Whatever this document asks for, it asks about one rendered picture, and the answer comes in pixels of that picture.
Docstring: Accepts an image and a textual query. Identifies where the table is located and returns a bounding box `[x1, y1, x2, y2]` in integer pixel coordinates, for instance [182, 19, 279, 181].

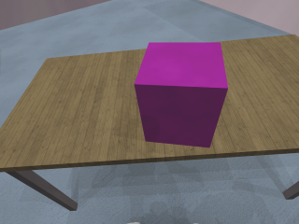
[0, 35, 299, 211]

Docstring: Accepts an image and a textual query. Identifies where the carton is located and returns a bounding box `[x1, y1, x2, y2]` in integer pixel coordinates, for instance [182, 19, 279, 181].
[134, 42, 228, 148]

